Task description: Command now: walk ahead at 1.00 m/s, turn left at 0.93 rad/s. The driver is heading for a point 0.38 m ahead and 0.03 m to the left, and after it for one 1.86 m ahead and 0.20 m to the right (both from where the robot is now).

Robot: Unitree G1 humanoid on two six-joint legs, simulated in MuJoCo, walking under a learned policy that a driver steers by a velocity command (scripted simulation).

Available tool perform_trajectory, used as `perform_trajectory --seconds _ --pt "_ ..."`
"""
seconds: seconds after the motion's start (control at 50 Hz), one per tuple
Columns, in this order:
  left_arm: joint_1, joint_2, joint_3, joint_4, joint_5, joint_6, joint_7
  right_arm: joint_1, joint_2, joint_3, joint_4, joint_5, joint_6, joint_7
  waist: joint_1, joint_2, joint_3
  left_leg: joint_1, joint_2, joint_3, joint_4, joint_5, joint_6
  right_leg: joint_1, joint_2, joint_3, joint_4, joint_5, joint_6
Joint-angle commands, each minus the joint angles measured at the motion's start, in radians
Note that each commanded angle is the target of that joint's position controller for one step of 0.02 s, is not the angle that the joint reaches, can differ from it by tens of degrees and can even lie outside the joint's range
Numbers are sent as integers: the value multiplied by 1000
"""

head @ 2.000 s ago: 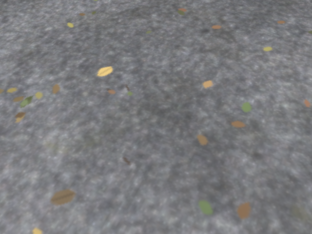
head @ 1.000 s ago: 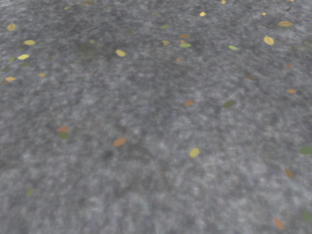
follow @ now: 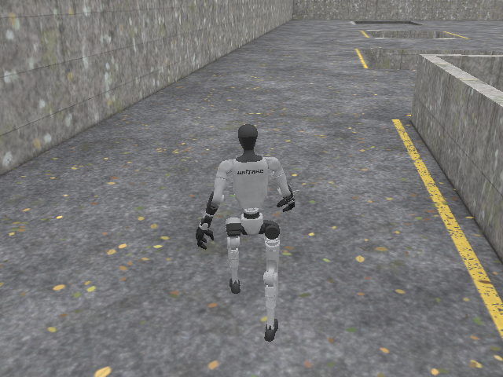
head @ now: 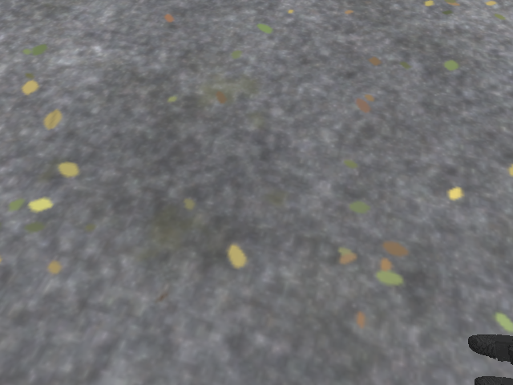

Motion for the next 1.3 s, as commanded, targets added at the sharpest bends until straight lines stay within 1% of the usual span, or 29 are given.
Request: perform_trajectory --seconds 0.02,0.08,0.1,0.12,0.14,0.16,0.2,0.26,0.32,0.48,0.52,0.56,0.58,0.6,0.62,0.64,0.66,0.68,0.74,0.82,0.96,1.0,1.02,1.04,1.06,1.08,1.12,1.2,1.3 --pt "-156 181 23 -119 4 -21 2 -1 -29 0 -52 3 -11 23 -122 -63 47 317 -111 118 -123 41 45 -198 -223 1 -3 1135 -113" --pt "-204 238 37 -159 -3 7 5 451 -186 -81 57 18 14 11 -385 -129 -186 900 -195 94 -150 -74 143 -325 -244 17 639 1518 -104" --pt "-184 124 4 -152 3 -9 -2 542 -210 -89 114 32 29 -11 -381 56 -159 1139 -132 -55 -193 -74 186 -615 -96 34 1064 542 -55" --pt "-18 -28 -51 -226 10 -49 -20 400 -277 -74 50 3 12 -13 -155 389 -286 1334 66 -624 -339 -297 382 -966 52 195 1423 -170 -38" --pt "-133 103 -40 -269 -18 -87 -32 410 -206 -68 5 -14 -2 -15 -246 224 -414 1344 150 -924 -596 -711 409 -1052 25 368 1389 -53 -78" --pt "-231 134 -32 -277 -60 -95 -29 393 -161 -58 25 -26 -23 -18 -241 62 -231 1171 161 -894 -694 -753 335 -1075 -24 342 1293 34 -99" --pt "-199 85 -45 -233 -32 -69 -10 249 -104 -34 27 -41 -54 -14 -121 -131 -75 809 120 -686 -677 -505 278 -928 -120 334 1129 127 -88" --pt "-132 58 -43 -187 -31 4 -7 184 -27 0 58 -44 -73 -17 -56 -28 20 508 46 -403 -713 -326 238 -808 -203 312 1015 161 -54" --pt "-284 3 -67 -233 -16 15 -3 233 -40 -1 104 -42 -97 -31 -112 -15 96 482 -12 -172 -770 -128 189 -886 -202 270 798 407 -33" --pt "-445 18 -51 -272 -48 -26 -90 313 -96 -12 181 -45 -85 -55 -170 12 86 902 38 73 -788 342 29 -810 -35 143 311 743 -113" --pt "-360 63 -25 -272 -51 -11 -93 287 -137 -24 174 -72 -57 -71 -96 91 -14 1047 63 96 -610 904 -4 -731 57 60 364 563 -148" --pt "33 158 22 -189 -54 29 -73 176 -175 -37 145 -83 -27 -84 116 137 -176 964 80 92 -146 1185 -5 -372 69 99 447 395 -210" --pt "230 198 37 -143 -51 54 -54 119 -144 -27 133 -67 -33 -82 211 11 -226 724 -8 104 274 800 -24 -87 24 217 423 349 -242" --pt "145 243 43 -157 -36 37 -55 293 68 26 77 -41 -68 -56 -11 -473 -270 129 -236 -33 756 -513 -124 271 -200 770 318 10 -487" --pt "100 153 25 -195 -21 29 -53 256 -18 39 53 -10 -119 -34 27 -286 -393 63 -216 -210 719 -455 -36 282 -254 1114 54 -374 -483" --pt "85 106 14 -207 -2 17 -49 125 -65 27 19 16 -139 -28 34 -163 -240 49 -169 -219 614 -402 10 150 -243 1069 -7 -338 -411" --pt "42 89 8 -200 2 4 -60 67 -53 32 -5 8 -149 -33 -27 31 -115 82 -135 -209 494 -357 26 -37 -214 1004 -30 -219 -378" --pt "-16 71 2 -210 -3 -7 -63 55 -46 31 4 -23 -147 -41 -68 67 -80 139 -107 -211 396 -337 23 -157 -170 920 -18 -94 -374" --pt "-103 65 -2 -235 -24 -2 -49 100 -51 22 24 -53 -118 -53 -144 9 12 210 -64 -199 238 -302 -36 -362 -64 743 -45 146 -383" --pt "-57 59 -7 -202 -37 6 -13 -113 10 39 -58 -66 -111 -61 -70 -38 101 295 -98 -118 -137 -59 -112 -579 21 607 -57 316 -337" --pt "2 57 11 -134 -54 28 7 -209 -55 -13 -112 4 -133 -59 -32 -127 26 521 -157 -166 -488 93 -113 -381 -8 704 109 403 -225" --pt "-52 89 22 -150 -26 42 1 48 -117 -53 -75 16 -137 -70 -192 -151 -168 795 -133 -142 -450 13 -69 -317 10 659 413 730 -174" --pt "-105 36 -1 -189 14 47 -8 332 -141 -60 -29 20 -119 -84 -315 -138 -368 1143 17 -252 -295 -166 -28 -479 16 603 732 613 -150" --pt "129 -118 -50 -226 -32 37 -21 395 -229 -67 13 -30 -119 -66 -166 399 -563 1515 322 -863 -469 -517 182 -852 152 495 1109 -159 -105" --pt "90 -28 -56 -215 -80 43 -8 373 -142 -62 9 -27 -113 -52 -204 408 -504 1457 333 -1036 -570 -884 175 -1003 20 428 1233 -72 -107" --pt "-64 53 -38 -226 -60 47 -3 317 -63 -49 -4 -21 -101 -63 -252 254 -312 1299 260 -835 -600 -803 118 -1051 -17 377 1224 21 -109" --pt "-240 56 -29 -268 -8 38 -11 283 -55 -41 51 -48 -83 -62 -235 -21 -80 994 164 -535 -626 -396 76 -1000 -72 324 1137 101 -112" --pt "-220 -63 -55 -289 -49 49 -29 267 47 -3 144 -27 -96 -29 -120 36 20 756 109 -372 -714 -278 122 -937 -126 347 1022 75 -130" --pt "-419 -30 -76 -352 5 0 -62 257 -68 -27 167 -5 -97 -41 -107 -37 149 595 64 -242 -820 -40 147 -887 -127 269 588 409 -85"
